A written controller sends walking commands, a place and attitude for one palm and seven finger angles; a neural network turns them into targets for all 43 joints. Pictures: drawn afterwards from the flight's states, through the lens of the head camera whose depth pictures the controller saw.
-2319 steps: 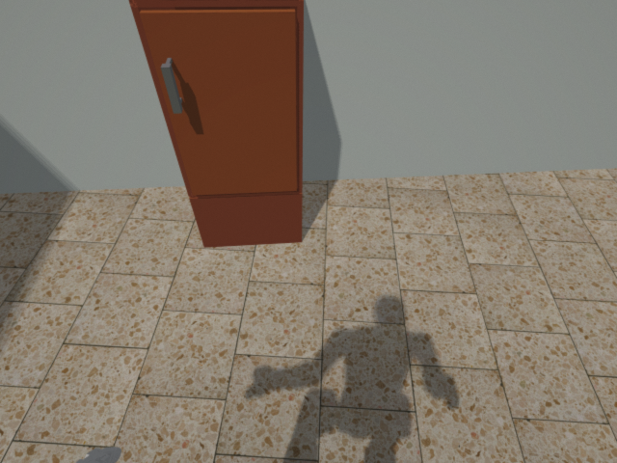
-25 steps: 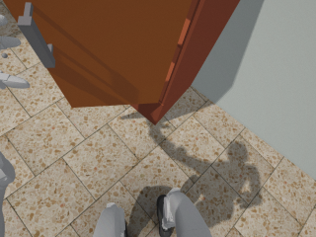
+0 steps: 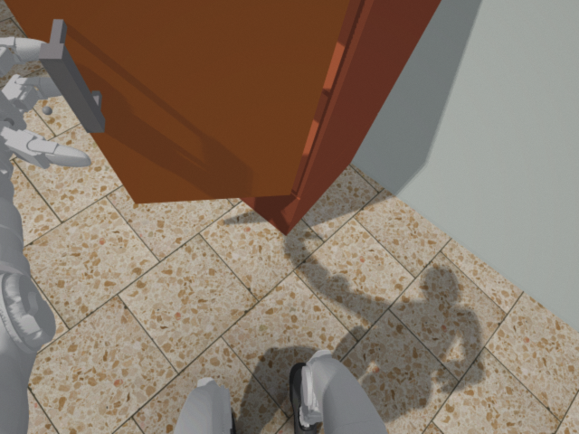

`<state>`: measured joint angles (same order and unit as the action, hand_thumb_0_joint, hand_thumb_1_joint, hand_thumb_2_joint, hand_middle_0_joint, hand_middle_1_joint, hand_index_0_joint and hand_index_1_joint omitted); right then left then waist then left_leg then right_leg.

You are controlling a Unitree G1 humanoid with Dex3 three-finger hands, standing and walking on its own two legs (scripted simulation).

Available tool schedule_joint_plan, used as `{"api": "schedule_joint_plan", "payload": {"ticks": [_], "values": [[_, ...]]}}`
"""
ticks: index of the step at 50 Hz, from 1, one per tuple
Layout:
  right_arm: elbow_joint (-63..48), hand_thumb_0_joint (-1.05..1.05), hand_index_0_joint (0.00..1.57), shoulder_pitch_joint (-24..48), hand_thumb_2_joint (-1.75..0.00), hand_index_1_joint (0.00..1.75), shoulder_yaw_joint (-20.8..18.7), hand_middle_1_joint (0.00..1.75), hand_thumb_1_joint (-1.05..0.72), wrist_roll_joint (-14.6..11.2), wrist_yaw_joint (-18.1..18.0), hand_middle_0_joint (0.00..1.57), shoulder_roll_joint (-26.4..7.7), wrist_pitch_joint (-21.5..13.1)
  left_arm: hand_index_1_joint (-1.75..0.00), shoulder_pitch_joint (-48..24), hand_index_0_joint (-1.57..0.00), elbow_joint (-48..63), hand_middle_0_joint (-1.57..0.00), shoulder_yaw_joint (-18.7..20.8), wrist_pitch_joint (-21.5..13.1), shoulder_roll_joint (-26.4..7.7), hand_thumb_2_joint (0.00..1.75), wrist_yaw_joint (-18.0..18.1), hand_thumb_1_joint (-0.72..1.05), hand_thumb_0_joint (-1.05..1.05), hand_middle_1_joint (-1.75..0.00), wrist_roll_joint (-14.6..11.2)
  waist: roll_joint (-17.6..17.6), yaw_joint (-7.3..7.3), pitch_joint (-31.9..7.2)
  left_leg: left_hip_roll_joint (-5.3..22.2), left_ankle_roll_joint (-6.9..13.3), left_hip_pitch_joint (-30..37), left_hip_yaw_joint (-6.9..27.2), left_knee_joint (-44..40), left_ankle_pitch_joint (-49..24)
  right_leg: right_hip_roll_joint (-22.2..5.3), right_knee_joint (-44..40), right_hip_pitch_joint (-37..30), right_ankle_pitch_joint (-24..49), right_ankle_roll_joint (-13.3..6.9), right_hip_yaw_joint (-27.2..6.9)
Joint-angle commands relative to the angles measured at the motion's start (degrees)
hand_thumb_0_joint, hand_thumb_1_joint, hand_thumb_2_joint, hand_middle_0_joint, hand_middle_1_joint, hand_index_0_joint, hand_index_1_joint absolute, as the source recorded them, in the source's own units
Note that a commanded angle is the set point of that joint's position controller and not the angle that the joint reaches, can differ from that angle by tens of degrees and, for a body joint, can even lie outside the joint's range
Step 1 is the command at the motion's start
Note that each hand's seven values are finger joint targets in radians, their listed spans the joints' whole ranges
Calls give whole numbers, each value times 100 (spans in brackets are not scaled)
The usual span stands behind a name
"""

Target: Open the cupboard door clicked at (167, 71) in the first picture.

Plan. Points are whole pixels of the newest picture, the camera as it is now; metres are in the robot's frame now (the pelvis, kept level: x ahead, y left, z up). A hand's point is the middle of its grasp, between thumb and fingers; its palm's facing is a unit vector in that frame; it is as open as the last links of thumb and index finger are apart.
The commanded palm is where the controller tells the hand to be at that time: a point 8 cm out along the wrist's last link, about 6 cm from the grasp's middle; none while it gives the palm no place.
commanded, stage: slide the fingers in behind the handle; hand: left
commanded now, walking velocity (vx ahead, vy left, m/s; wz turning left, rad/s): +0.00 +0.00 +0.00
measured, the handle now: (78, 80) +0.56 +0.23 +0.06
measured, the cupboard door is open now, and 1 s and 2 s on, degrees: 46 45 45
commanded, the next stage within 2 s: close the thumb around the handle in 1.16 s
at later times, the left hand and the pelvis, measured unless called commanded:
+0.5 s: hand (81, 111) +0.51 +0.22 +0.06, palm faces +0.01 -1.00 -0.01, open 14.0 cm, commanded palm +0.49 +0.25 +0.06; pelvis +0.00 +0.00 +0.00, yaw +1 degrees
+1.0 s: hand (97, 108) +0.52 +0.20 +0.06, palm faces +0.03 -1.00 -0.03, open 13.9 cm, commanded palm +0.50 +0.24 +0.06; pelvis +0.00 -0.01 +0.00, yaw +1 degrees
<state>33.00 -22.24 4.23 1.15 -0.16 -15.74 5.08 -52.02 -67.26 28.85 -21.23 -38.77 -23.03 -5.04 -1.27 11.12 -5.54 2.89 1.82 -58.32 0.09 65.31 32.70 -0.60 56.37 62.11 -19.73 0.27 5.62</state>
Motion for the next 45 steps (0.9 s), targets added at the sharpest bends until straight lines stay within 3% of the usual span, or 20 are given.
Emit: {"api": "schedule_joint_plan", "payload": {"ticks": [1, 4, 5, 7, 9, 13, 15, 17, 18, 19, 20, 22, 26, 30, 33, 35, 37, 39, 41, 45], "values": [[-213, 0, 20, -1083, -90, 30, -446, 30, -90, 31, -100, 20, -1134, -43, -120, -2336, -30, 1334, -30, -43, -495, -1410, 30, 65, -50, 0, -120, -160, -1084, 47, -2864, -94, -147, 1721, 378, -868, -3153, 301, -220, -1933, 1536, -186, -260], [-173, 0, 20, -1086, -90, 30, -473, 30, -90, 20, -103, 20, -1144, -40, -120, -2245, -30, 1209, -30, -30, -473, -1310, 30, 71, -50, 0, -120, -227, -936, 56, -2859, -93, -132, 1676, 344, -870, -3056, 289, -265, -1985, 1542, -151, -283], [-191, 0, 20, -1097, -90, 30, -474, 30, -90, 22, -101, 20, -1156, -33, -120, -2130, -30, 1219, -30, 75, -466, -1431, 30, 90, -50, 0, -120, -204, -1008, -38, -2960, -100, -157, 1694, 354, -895, -3125, 281, -239, -2043, 1559, -167, -275], [-171, 0, 20, -1099, -90, 30, -494, 30, -90, 31, -86, 20, -1118, -38, -120, -2263, -30, 1368, -30, -84, -507, -1215, 30, 121, -50, 0, -120, -193, -1217, -13, -3084, -82, -206, 1970, 388, -847, -3443, 285, -199, -1874, 1619, -168, -254], [-150, 0, 20, -1101, -90, 30, -499, 30, -90, 31, -74, 20, -1118, -23, -120, -2154, -30, 1187, -30, -67, -469, -1173, 30, 189, -50, 0, -120, -185, -916, 25, -2867, -85, -172, 1780, 365, -841, -3271, 291, -239, -1905, 1607, -151, -260], [-138, 0, 20, -1075, -90, 30, -498, 30, -90, 43, -80, 20, -1106, -40, -120, -2340, -30, 1309, -30, -43, -537, -1222, 30, 303, -50, 0, -120, -136, -1040, 14, -2961, -105, -182, 1781, 365, -844, -3201, 273, -202, -1937, 1599, -161, -274], [-139, 0, 20, -1059, -90, 30, -499, 30, -90, 52, -67, 20, -1084, -55, -120, -2421, -30, 1403, -30, -219, -562, -1016, 30, 341, -50, 0, -120, -103, -1055, 35, -2945, -110, -180, 1803, 367, -867, -3165, 268, -215, -1938, 1557, -158, -272], [-138, 0, 20, -1092, -90, 30, -535, 30, -90, 55, -50, 20, -1073, -60, -120, -2272, -30, 1557, -30, -311, -616, -838, 30, 355, -50, 0, -120, -106, -1250, -15, -3274, -84, -246, 2201, 420, -840, -3657, 275, -185, -1852, 1666, -166, -246], [-97, 0, 20, -1079, -90, 30, -536, 30, -90, 53, -44, 20, -1051, -57, -120, -2304, -30, 1543, -30, -435, -603, -672, 30, 357, -50, 0, -120, -113, -1325, 18, -3131, -63, -286, 2299, 439, -833, -3789, 270, -196, -1694, 1641, -168, -212], [-74, 0, 20, -1084, -90, 30, -543, 30, -90, 54, -35, 20, -1063, -49, -120, -2298, -30, 1437, -30, -439, -569, -610, 30, 374, -50, 0, -120, -150, -1152, 48, -2990, -64, -274, 2221, 435, -846, -3631, 284, -232, -1675, 1563, -158, -203], [-60, 0, 20, -1079, -90, 30, -543, 30, -90, 50, -45, 20, -1081, -40, -120, -2309, -30, 1314, -30, -389, -535, -632, 30, 408, -50, 0, -120, -182, -871, 92, -2886, -69, -226, 2033, 428, -866, -3377, 285, -261, -1746, 1514, -144, -207], [-59, 0, 20, -1060, -90, 30, -515, 30, -90, 46, -63, 20, -1074, -54, -120, -2410, -30, 1152, -30, -340, -511, -658, 30, 469, -50, 0, -120, -189, -881, 90, -2733, -108, -189, 1777, 395, -895, -3078, 272, -254, -1781, 1449, -155, -228], [-148, 0, 20, -1092, -90, 30, -526, 30, -90, 101, -38, 20, -1040, -92, -120, -2403, -30, 1557, -30, -183, -681, -891, 30, 675, -50, 0, -120, -34, -1109, -35, -3237, -137, -213, 1978, 377, -839, -3474, 256, -143, -2009, 1747, -184, -263], [-92, 0, 20, -1031, -90, 30, -544, 30, -90, 71, 14, 20, -999, -85, -120, -2324, -30, 1397, -30, -603, -689, -317, 30, 661, -50, 0, -120, -67, -960, 71, -2904, -116, -212, 1946, 355, -886, -3268, 266, -249, -1915, 1630, -150, -254], [-89, 0, 20, -1048, -90, 30, -517, 30, -90, 58, -32, 20, -1041, -85, -120, -2397, -30, 1149, -30, -279, -637, -668, 30, 706, -50, 0, -120, -107, -669, 55, -2875, -161, -139, 1513, 314, -889, -2832, 253, -225, -2120, 1573, -146, -305], [-113, 0, 20, -1034, -90, 30, -495, 30, -90, 65, -35, 20, -1023, -110, -120, -2451, -30, 1094, -30, -318, -605, -655, 30, 777, -50, 0, -120, -28, -673, 52, -2717, -193, -110, 1301, 285, -929, -2563, 236, -244, -2141, 1439, -140, -329], [-111, 0, 20, -1058, -90, 30, -501, 30, -90, 94, -37, 20, -1026, -133, -120, -2594, -30, 1269, -30, -228, -702, -804, 30, 849, -50, 0, -120, 28, -845, 28, -2929, -187, -132, 1476, 314, -898, -2742, 229, -188, -2106, 1514, -156, -323], [-126, 0, 20, -1067, -90, 30, -523, 30, -90, 108, -7, 20, -994, -150, -120, -2532, -30, 1436, -30, -382, -766, -609, 30, 849, -50, 0, -120, 64, -977, 5, -3238, -182, -153, 1677, 307, -851, -2997, 222, -147, -2161, 1683, -158, -328], [-147, 0, 20, -1094, -90, 30, -534, 30, -90, 106, -1, 20, -1015, -149, -120, -2381, -30, 1403, -30, -328, -785, -596, 30, 824, -50, 0, -120, -12, -859, 11, -3257, -171, -145, 1741, 307, -828, -3213, 244, -144, -2219, 1851, -174, -314], [-112, 0, 20, -1049, -90, 30, -514, 30, -90, 65, -26, 20, -1027, -122, -120, -2431, -30, 1197, -30, -312, -654, -647, 30, 760, -50, 0, -120, -38, -694, 36, -2921, -194, -99, 1314, 244, -893, -2668, 227, -224, -2311, 1653, -141, -371]]}}
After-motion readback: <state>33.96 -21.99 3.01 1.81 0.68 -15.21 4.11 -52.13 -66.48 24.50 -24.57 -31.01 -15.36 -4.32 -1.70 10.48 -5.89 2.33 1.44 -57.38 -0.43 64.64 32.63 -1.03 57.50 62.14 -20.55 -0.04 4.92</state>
